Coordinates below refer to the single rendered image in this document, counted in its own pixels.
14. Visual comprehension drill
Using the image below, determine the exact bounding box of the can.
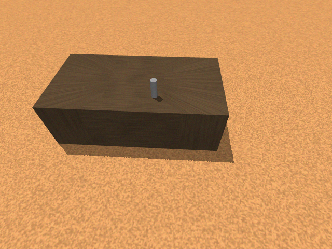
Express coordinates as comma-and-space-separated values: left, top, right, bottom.
150, 78, 158, 98

